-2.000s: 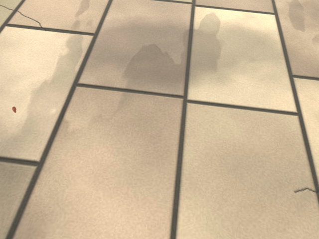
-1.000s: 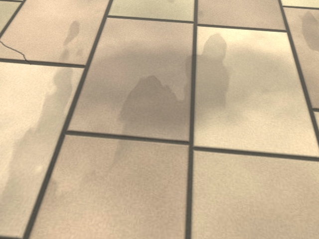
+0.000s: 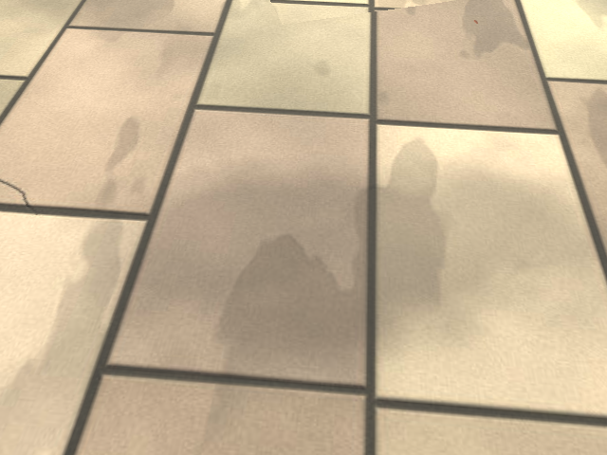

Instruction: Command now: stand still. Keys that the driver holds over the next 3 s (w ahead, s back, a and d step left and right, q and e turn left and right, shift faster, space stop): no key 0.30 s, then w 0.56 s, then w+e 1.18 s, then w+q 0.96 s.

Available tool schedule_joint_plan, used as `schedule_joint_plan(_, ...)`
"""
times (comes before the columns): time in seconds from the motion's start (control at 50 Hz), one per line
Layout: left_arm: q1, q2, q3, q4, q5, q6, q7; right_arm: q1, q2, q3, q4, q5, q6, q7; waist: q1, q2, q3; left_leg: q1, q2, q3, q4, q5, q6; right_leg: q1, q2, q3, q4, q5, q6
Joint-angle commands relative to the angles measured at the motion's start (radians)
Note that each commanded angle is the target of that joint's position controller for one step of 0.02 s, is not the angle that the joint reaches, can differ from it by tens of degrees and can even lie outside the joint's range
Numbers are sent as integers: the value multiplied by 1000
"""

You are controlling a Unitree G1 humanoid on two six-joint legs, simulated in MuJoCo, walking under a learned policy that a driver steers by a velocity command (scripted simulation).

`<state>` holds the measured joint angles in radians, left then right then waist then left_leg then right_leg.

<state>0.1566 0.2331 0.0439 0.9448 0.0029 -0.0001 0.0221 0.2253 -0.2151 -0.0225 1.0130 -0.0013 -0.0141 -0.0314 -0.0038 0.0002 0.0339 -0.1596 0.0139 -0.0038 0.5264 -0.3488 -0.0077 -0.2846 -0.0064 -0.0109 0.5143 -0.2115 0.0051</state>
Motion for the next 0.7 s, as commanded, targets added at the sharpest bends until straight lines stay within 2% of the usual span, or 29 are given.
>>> schedule_joint_plan(0.02,-9,97,20,-23,-2,-4,8,43,-119,-22,-12,1,-3,-3,-4,1,-52,-74,36,-31,-100,283,25,135,-33,32,-30,274,-36)
schedule_joint_plan(0.3,-25,96,20,69,-4,11,19,51,-98,-13,40,-3,2,-4,2,9,-17,-74,22,-14,-139,223,22,145,-32,32,-55,216,-27)
schedule_joint_plan(0.32,-9,85,18,84,-4,12,19,76,-93,-13,54,-1,3,-6,0,16,-37,-66,16,-9,-153,110,28,150,-14,13,-48,105,-26)
schedule_joint_plan(0.34,-7,86,20,91,-9,14,19,84,-108,-19,58,6,5,-8,-1,37,-16,-84,19,-24,-171,-63,51,122,16,-18,-17,-75,-28)
schedule_joint_plan(0.36,-13,88,22,92,-12,12,19,81,-136,-28,51,11,7,-10,-6,70,24,-106,44,-70,-200,-243,84,58,42,-45,26,-235,-28)
schedule_joint_plan(0.38,-40,89,23,81,-13,4,17,94,-159,-36,44,16,3,-12,-20,102,72,-115,99,-149,-251,-392,122,-29,52,-60,82,-301,-29)
schedule_joint_plan(0.4,-74,74,20,64,-16,-11,11,116,-192,-47,43,22,-6,-12,-36,153,114,-105,187,-270,-313,-483,170,-104,51,-76,168,-268,-30)
schedule_joint_plan(0.42,-87,68,18,53,-22,-28,2,114,-216,-58,40,27,-18,-13,-37,185,154,-99,274,-373,-360,-500,218,-174,15,-51,250,-222,-44)
schedule_joint_plan(0.44,-96,63,17,46,-29,-45,-7,113,-205,-58,38,28,-31,-12,-35,180,182,-88,317,-419,-372,-453,241,-222,-19,-22,290,-220,-59)
schedule_joint_plan(0.48,-77,60,18,45,-39,-71,-22,91,-175,-55,27,29,-48,-3,-9,156,184,-40,304,-363,-328,-300,218,-231,-49,-11,219,-263,-84)
schedule_joint_plan(0.5,-27,58,21,64,-42,-79,-28,60,-170,-54,18,35,-49,1,25,142,163,-76,261,-286,-290,-242,186,-113,-34,-39,98,-218,-91)
schedule_joint_plan(0.52,69,64,31,109,-40,-82,-29,33,-168,-54,8,37,-47,7,65,122,121,-156,200,-205,-230,-167,156,80,14,-85,11,-115,-83)
schedule_joint_plan(0.54,177,87,47,151,-31,-80,-28,15,-167,-52,-5,32,-50,9,104,83,71,-228,141,-133,-115,-10,129,244,33,-68,-9,-55,-78)
schedule_joint_plan(0.56,310,166,71,175,-26,-84,-24,-8,-113,-36,-28,27,-57,12,149,-130,15,-360,25,13,222,98,59,386,-140,227,-155,-159,-148)
schedule_joint_plan(0.58,423,240,78,193,-23,-94,-38,-15,-68,-27,-71,28,-74,6,163,-351,-61,-545,-80,19,530,-185,23,503,-355,684,-346,-258,-293)
schedule_joint_plan(0.6,337,163,46,176,-12,-110,-40,-31,-109,-39,-77,50,-87,10,108,-205,-10,-628,-17,-91,702,-199,47,451,-393,721,-349,-312,-304)
schedule_joint_plan(0.62,254,116,31,147,-12,-120,-41,-30,-114,-40,-75,61,-96,20,74,-136,45,-666,32,-101,745,-101,78,402,-360,596,-341,-285,-269)
schedule_joint_plan(0.64,204,100,21,126,-11,-124,-45,-24,-113,-44,-65,54,-102,23,51,-84,53,-657,71,-84,720,-1,95,366,-315,480,-349,-222,-233)
schedule_joint_plan(0.68,186,67,4,115,-5,-117,-47,-32,-128,-60,-62,34,-98,27,31,-64,56,-594,114,-59,615,120,95,313,-245,301,-369,-20,-183)
schedule_joint_plan(0.7,213,69,1,122,-2,-112,-42,-33,-111,-60,-62,33,-92,32,31,-87,51,-566,118,-42,573,141,83,300,-229,250,-373,67,-180)
